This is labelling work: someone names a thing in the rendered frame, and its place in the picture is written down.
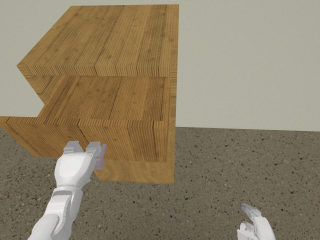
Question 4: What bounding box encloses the handle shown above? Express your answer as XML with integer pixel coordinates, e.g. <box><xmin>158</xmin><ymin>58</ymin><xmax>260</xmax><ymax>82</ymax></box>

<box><xmin>94</xmin><ymin>144</ymin><xmax>107</xmax><ymax>170</ymax></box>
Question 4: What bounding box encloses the robot left hand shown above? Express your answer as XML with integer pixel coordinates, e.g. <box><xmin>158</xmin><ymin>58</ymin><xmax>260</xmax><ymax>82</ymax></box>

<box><xmin>54</xmin><ymin>140</ymin><xmax>102</xmax><ymax>190</ymax></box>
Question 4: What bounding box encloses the cabinet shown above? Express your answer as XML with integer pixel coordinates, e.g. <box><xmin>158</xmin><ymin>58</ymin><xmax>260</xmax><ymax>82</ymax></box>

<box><xmin>17</xmin><ymin>4</ymin><xmax>179</xmax><ymax>185</ymax></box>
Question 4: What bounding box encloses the robot right hand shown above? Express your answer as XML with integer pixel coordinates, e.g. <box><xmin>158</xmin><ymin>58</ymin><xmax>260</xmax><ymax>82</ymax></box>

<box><xmin>237</xmin><ymin>203</ymin><xmax>276</xmax><ymax>240</ymax></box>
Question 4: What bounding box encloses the left robot forearm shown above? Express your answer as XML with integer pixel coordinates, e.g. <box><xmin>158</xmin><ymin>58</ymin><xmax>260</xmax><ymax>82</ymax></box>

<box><xmin>27</xmin><ymin>185</ymin><xmax>83</xmax><ymax>240</ymax></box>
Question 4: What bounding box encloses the drawer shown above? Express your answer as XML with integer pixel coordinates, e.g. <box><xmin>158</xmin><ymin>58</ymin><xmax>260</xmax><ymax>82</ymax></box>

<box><xmin>0</xmin><ymin>75</ymin><xmax>171</xmax><ymax>163</ymax></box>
